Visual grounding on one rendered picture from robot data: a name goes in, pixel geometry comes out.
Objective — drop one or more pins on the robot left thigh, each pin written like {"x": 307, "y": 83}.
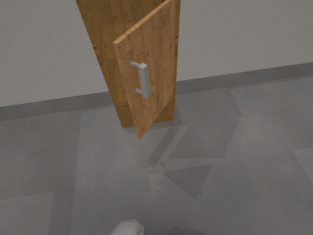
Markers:
{"x": 128, "y": 227}

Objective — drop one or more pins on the cupboard door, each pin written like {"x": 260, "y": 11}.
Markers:
{"x": 150, "y": 41}

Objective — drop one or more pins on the handle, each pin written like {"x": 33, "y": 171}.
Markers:
{"x": 144, "y": 79}

